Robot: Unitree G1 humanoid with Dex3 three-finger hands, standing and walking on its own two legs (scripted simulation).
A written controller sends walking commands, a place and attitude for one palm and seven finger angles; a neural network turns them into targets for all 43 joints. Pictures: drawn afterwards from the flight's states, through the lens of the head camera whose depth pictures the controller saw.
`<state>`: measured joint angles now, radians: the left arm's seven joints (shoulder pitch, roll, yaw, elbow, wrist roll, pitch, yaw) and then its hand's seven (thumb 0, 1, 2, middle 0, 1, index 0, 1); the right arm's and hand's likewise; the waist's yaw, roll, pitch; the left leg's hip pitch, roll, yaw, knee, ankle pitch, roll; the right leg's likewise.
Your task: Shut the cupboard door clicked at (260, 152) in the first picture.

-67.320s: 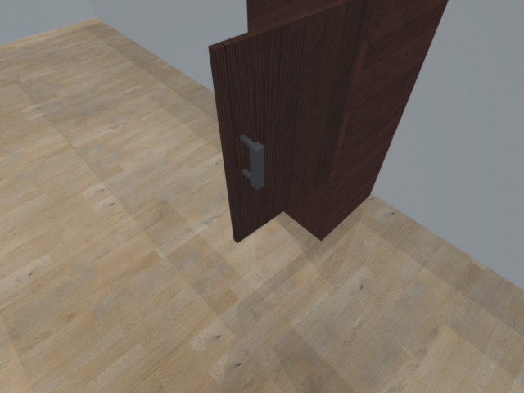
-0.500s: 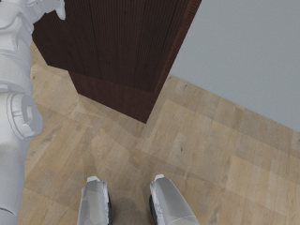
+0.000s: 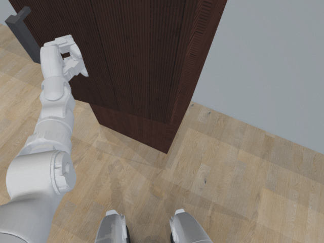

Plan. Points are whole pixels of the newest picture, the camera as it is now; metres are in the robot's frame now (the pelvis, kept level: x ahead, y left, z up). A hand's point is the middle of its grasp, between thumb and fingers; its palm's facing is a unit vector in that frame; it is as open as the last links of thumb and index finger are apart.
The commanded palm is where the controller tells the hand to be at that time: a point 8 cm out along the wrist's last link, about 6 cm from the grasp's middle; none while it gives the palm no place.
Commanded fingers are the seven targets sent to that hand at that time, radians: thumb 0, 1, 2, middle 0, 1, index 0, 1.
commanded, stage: pull the fist back off the door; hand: left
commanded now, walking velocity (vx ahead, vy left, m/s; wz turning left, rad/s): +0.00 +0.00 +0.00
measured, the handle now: (32, 36) +0.63 +0.25 +0.09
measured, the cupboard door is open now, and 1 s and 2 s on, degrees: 9 9 9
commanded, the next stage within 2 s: draw the hand back to the body in 0.30 s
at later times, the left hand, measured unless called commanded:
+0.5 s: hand (83, 80) +0.47 +0.12 +0.10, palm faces +0.11 -0.99 -0.04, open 3.1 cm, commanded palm +0.42 +0.17 +0.10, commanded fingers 0.00 0.90 0.90 -1.30 -1.50 -1.30 -1.50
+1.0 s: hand (22, 128) +0.33 +0.18 +0.17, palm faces +0.11 -0.98 -0.14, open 3.1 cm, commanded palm +0.29 +0.23 +0.18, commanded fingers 0.00 0.90 0.90 -1.02 -1.20 -1.02 -1.20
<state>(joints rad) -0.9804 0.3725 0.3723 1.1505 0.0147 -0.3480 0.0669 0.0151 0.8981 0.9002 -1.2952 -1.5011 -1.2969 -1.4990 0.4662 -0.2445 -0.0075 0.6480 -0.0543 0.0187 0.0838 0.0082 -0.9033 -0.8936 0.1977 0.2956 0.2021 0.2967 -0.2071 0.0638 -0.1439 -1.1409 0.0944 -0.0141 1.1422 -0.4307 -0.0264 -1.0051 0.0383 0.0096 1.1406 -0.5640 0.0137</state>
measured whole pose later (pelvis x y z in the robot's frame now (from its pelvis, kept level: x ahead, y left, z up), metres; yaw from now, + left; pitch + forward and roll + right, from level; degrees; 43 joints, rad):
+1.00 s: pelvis +0.01 +0.00 +0.07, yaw +2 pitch +5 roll +0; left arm -0.10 0.25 0.12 0.25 -0.14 -0.17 -0.03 0.02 0.90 0.90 -1.23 -1.43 -1.23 -1.43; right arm 0.26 -0.25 0.00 0.58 0.06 0.01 -0.05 0.02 -0.90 -0.89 0.19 0.30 0.20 0.30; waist -0.03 0.05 -0.09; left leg -0.53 0.05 0.02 0.77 -0.32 -0.02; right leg -0.41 -0.01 0.02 0.78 -0.45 0.02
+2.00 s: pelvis +0.04 +0.00 +0.10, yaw +3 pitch -4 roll +1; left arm 0.46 0.35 0.34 -0.38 -0.07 -0.05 0.10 0.01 0.89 0.90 -0.21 -0.31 -0.22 -0.31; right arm 0.19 -0.23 0.02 0.62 0.02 -0.09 -0.09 0.02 -0.90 -0.89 0.20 0.30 0.20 0.30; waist 0.06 0.06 -0.02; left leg -0.17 0.04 0.02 0.46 -0.22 -0.03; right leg -0.03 -0.02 0.01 0.44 -0.34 0.01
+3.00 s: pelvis -0.09 +0.02 +0.08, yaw +5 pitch -2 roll -2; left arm 0.49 0.39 0.40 -0.48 -0.04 -0.23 0.18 0.01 0.89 0.90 -0.21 -0.30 -0.21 -0.30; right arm 0.24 -0.23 0.01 0.64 0.00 -0.07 -0.09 0.02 -0.90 -0.89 0.20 0.30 0.20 0.30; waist 0.02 0.03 -0.01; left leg -0.49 0.03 0.00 0.63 -0.26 0.01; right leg -0.33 -0.02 0.00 0.58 -0.23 0.04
